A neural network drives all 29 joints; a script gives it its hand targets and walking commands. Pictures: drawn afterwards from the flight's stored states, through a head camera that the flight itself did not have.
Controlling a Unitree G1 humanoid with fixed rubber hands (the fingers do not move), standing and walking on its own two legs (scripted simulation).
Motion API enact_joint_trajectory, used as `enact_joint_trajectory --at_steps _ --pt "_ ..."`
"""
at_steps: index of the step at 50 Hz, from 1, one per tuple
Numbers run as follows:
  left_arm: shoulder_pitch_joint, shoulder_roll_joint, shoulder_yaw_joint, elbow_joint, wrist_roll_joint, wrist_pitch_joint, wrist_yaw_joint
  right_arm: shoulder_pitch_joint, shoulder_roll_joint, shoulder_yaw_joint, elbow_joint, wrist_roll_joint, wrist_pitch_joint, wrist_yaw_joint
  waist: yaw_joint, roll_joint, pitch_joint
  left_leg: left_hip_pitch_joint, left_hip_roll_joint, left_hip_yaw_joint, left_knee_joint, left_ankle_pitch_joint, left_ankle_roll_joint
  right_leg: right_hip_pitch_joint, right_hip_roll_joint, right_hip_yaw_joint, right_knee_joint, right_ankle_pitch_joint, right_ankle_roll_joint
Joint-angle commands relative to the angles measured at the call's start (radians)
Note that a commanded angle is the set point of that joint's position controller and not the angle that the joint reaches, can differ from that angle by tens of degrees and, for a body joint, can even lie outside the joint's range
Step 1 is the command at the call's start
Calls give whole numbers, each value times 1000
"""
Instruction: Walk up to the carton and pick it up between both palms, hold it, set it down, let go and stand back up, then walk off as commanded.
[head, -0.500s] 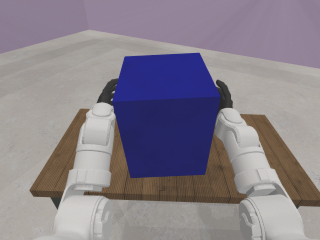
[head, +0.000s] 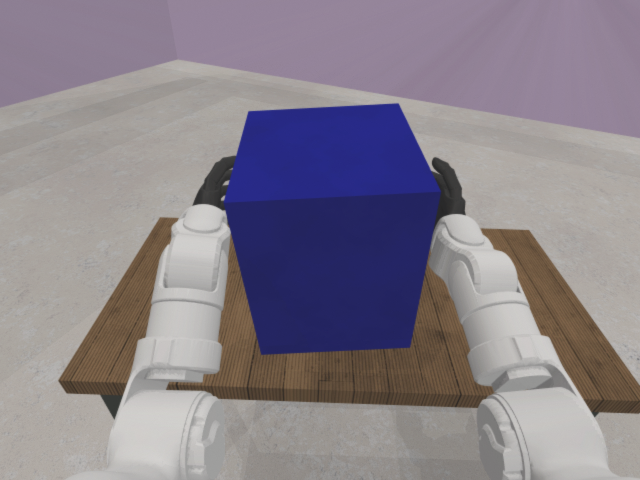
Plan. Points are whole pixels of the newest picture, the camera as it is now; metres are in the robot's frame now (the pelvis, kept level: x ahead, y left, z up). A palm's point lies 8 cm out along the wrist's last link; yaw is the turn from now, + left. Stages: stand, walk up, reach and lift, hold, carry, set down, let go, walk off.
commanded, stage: set down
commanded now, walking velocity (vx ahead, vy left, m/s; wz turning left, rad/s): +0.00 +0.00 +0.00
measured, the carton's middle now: (329, 229) +0.39 +0.01 +0.17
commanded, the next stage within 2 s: none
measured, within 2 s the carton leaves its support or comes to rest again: neither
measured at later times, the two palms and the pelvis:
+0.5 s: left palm (211, 217) +0.39 +0.16 +0.19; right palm (430, 225) +0.40 -0.13 +0.18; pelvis +0.01 +0.00 +0.00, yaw +0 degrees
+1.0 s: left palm (218, 236) +0.41 +0.16 +0.15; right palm (426, 240) +0.40 -0.13 +0.15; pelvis +0.02 +0.00 +0.00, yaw +0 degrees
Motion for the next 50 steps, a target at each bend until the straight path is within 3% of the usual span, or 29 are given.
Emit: enact_joint_trajectory --at_steps 1,2,4,6,7,10,14,18,22,23,25,26,27,28,29,30,31,33,35,37,38,39,41,42,44,46,47,48,50 --pt "-773 -695 -339 -207 -166 -107 -157 -980 617 372 -276 86 -115 143 -37 18 -380 226 -75 61 -71 139 29 45 104 -122 -54 42 -26" --pt "-795 -679 -323 -188 -162 -138 -164 -1002 633 369 -282 45 -142 147 -44 -8 -353 202 -79 46 -80 85 27 29 95 -121 -61 14 -26" --pt "-747 -681 -292 -159 -125 -154 -175 -924 605 309 -216 -10 -167 159 -58 11 -322 227 -75 52 -93 71 24 47 94 -125 -70 -2 -30" --pt "-737 -653 -235 -81 -92 -188 -190 -971 630 268 -230 -63 -217 173 -31 -38 -294 182 -75 68 -107 2 26 45 86 -137 -75 -69 -28" --pt "-715 -642 -218 -88 -77 -194 -197 -906 623 281 -213 -80 -232 177 -21 -49 -302 199 -78 83 -111 38 31 62 89 -136 -66 -38 -22" --pt "-592 -578 -135 75 7 -212 -248 -782 558 164 -89 -179 -282 188 -52 -34 -157 182 -77 103 -129 -21 32 74 67 -158 -88 -92 -27" --pt "-580 -570 -177 42 24 -260 -277 -757 565 158 -127 -220 -376 186 -66 -25 -207 211 -80 108 -120 28 26 121 54 -162 -74 -14 -8" --pt "-573 -633 -299 -54 -50 -322 -248 -772 593 242 -215 -183 -463 163 -69 5 -340 286 -74 105 -58 272 -5 181 79 -180 -51 193 -8" --pt "-531 -595 -287 0 -33 -350 -247 -645 585 221 -121 -222 -470 159 -71 -26 -285 294 -74 117 -67 227 -2 193 72 -181 -57 180 -13" --pt "-529 -603 -286 -9 -40 -347 -246 -693 575 252 -190 -208 -484 159 -62 -54 -327 278 -74 110 -60 250 2 206 74 -183 -56 196 -6" --pt "-504 -602 -290 8 -34 -340 -247 -696 562 266 -206 -200 -482 160 -48 -35 -308 290 -77 113 -70 235 7 192 71 -184 -62 209 -4" --pt "-486 -591 -278 17 -34 -345 -246 -666 569 251 -183 -211 -481 154 -65 -40 -287 290 -73 110 -62 245 0 194 69 -177 -61 222 -5" --pt "-487 -596 -288 3 -22 -339 -245 -651 559 240 -146 -204 -481 157 -65 -1 -266 279 -73 100 -64 242 -8 202 68 -180 -57 216 -11" --pt "-521 -606 -306 -17 -33 -347 -252 -657 556 227 -161 -217 -501 155 -91 12 -278 287 -66 104 -61 243 -15 184 70 -192 -57 188 -11" --pt "-521 -608 -305 -9 -32 -348 -243 -708 571 261 -209 -203 -506 154 -54 -10 -292 287 -66 108 -49 274 -10 194 80 -186 -58 185 -12" --pt "-539 -614 -347 -49 -65 -362 -234 -691 575 267 -208 -194 -509 152 -91 6 -357 318 -71 99 -33 329 -21 201 84 -186 -45 257 -10" --pt "-506 -616 -341 -11 -63 -373 -231 -662 568 261 -156 -193 -511 152 -71 14 -327 316 -68 95 -35 340 -29 188 84 -191 -59 229 -15" --pt "-486 -593 -312 37 -53 -373 -238 -637 571 267 -139 -215 -499 152 -52 -14 -293 267 -75 111 -45 286 -18 199 73 -184 -60 248 -4" --pt "-498 -602 -316 14 -50 -378 -235 -622 574 253 -142 -218 -507 152 -73 0 -308 278 -80 111 -47 279 -15 200 73 -183 -51 263 -6" --pt "-485 -581 -301 -2 -39 -383 -234 -584 596 267 -127 -205 -507 153 -47 -3 -289 271 -80 113 -43 286 -15 212 66 -180 -48 288 3" --pt "-477 -603 -329 4 -68 -386 -239 -585 584 259 -115 -219 -515 152 -85 -7 -306 292 -72 105 -38 342 -27 198 75 -193 -42 327 -3" --pt "-536 -607 -352 -20 -89 -397 -235 -616 575 248 -135 -224 -519 150 -95 -15 -341 298 -69 102 -28 358 -30 183 77 -193 -45 329 2" --pt "-492 -592 -311 43 -62 -399 -240 -619 595 246 -137 -230 -523 149 -66 -22 -345 278 -75 113 -26 348 -23 209 71 -185 -40 361 1" --pt "-480 -588 -298 64 -54 -402 -239 -624 595 262 -156 -229 -524 150 -55 -26 -322 253 -80 108 -40 287 -18 215 66 -171 -47 333 1" --pt "-515 -610 -329 57 -59 -404 -239 -593 579 226 -122 -242 -529 153 -85 14 -323 262 -68 107 -47 292 -28 185 72 -195 -52 294 -5" --pt "-540 -588 -307 86 -66 -422 -238 -603 591 216 -90 -257 -524 158 -73 1 -288 239 -76 116 -48 248 -21 164 67 -186 -48 244 -7" --pt "-575 -586 -304 98 -65 -431 -242 -631 595 180 -99 -282 -535 154 -91 -16 -320 229 -74 118 -55 232 -17 156 70 -191 -50 255 -1" --pt "-531 -587 -297 118 -75 -434 -240 -624 599 214 -99 -262 -529 155 -61 -23 -291 223 -77 114 -61 223 -10 168 69 -184 -63 240 4" --pt "-590 -580 -269 124 -53 -452 -244 -626 608 160 -55 -285 -528 163 -73 3 -270 213 -67 122 -74 153 -17 142 62 -190 -53 173 -6"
